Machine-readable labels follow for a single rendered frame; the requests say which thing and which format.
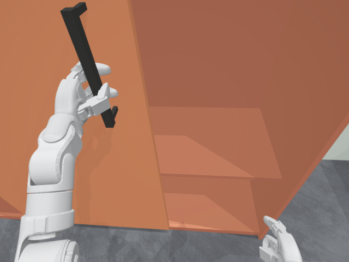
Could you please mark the left robot forearm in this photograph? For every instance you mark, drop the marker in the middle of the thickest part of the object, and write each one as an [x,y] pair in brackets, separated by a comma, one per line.
[50,181]

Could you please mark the right robot hand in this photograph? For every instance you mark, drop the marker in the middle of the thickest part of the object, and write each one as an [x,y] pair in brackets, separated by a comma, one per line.
[283,249]

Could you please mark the handle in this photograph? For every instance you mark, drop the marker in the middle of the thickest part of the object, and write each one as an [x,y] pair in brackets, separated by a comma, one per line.
[71,17]

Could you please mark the left robot hand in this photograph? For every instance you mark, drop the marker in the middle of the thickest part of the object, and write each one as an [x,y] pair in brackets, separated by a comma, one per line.
[73,100]

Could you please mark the robot left upper arm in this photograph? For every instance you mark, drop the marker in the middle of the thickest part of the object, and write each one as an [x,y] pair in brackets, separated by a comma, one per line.
[52,251]

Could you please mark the wardrobe door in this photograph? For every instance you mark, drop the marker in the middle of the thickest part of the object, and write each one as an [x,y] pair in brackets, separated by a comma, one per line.
[117,179]
[6,207]

